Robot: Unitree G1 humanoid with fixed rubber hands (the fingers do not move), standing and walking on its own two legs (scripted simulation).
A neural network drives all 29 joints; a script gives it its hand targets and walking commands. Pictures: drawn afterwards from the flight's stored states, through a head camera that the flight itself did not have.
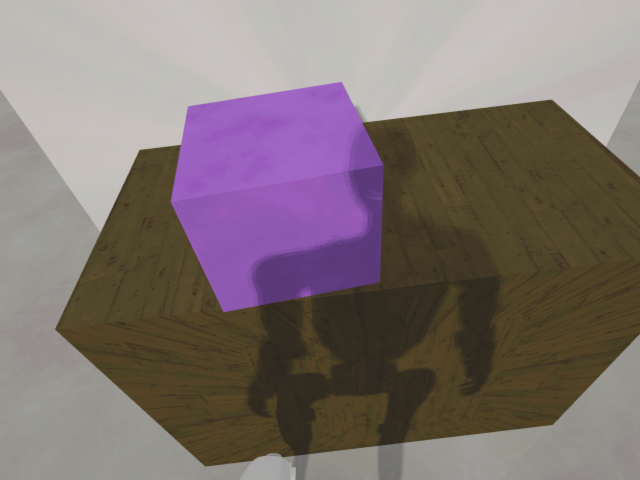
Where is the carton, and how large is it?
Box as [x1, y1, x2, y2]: [171, 82, 383, 311]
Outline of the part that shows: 341,82 188,106 171,197 171,203 223,311 379,281 383,165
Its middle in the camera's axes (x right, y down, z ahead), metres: -0.06 -0.07 +0.60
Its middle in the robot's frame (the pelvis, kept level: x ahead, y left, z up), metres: +0.51 +0.08 +0.10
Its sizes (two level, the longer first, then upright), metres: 0.248 0.242 0.222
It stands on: a pedestal, 0.77 m high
